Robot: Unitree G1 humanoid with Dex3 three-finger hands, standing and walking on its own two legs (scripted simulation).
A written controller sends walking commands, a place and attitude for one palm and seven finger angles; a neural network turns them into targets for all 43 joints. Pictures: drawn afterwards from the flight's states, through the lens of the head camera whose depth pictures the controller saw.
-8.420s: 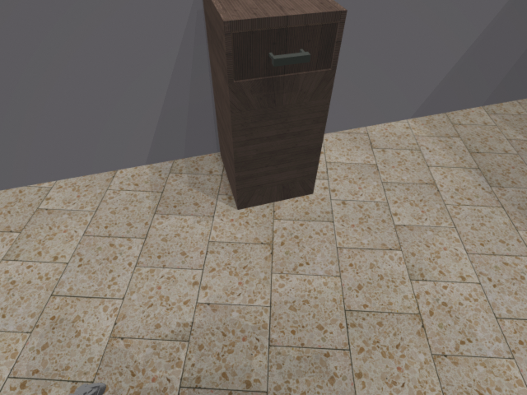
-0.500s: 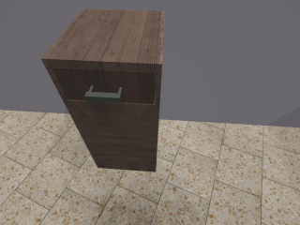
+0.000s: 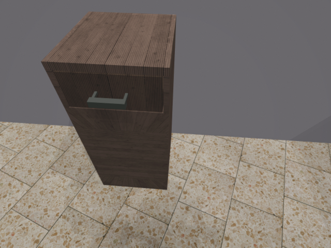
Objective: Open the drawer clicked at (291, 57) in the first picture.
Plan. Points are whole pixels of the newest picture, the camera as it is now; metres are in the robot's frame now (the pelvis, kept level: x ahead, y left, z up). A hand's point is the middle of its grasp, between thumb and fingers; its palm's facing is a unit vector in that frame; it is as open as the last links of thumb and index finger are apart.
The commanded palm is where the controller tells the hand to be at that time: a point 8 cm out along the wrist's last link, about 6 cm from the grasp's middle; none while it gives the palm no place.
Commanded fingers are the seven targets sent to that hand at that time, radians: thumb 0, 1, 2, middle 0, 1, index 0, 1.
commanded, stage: come to a stop and stand still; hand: left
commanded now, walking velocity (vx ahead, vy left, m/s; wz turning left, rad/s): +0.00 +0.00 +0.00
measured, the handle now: (109, 99) +0.57 +0.23 +0.02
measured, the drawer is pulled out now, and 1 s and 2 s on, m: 0.00 0.00 0.00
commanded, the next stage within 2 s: look again from close up in 1.02 s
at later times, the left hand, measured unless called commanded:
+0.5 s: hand out of the picture -0.03 +0.18 -0.16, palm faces +0.03 -0.98 -0.17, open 7.4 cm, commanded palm none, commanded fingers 0.00 0.90 0.90 -0.20 -0.30 -0.20 -0.30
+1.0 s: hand out of the picture -0.07 +0.18 -0.17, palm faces +0.05 -0.99 -0.13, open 7.4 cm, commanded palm none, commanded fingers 0.00 0.90 0.90 -0.20 -0.30 -0.20 -0.30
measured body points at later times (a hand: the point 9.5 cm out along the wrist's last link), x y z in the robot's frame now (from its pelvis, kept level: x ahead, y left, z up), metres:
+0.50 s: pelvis -0.03 +0.01 +0.01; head -0.04 +0.02 +0.46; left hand -0.03 +0.23 -0.15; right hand -0.05 -0.20 -0.14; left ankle +0.02 +0.11 -0.73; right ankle -0.01 -0.08 -0.73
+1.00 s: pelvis -0.03 +0.04 +0.01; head -0.03 +0.05 +0.46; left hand -0.08 +0.24 -0.15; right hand -0.05 -0.17 -0.14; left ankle +0.02 +0.11 -0.73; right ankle -0.01 -0.08 -0.73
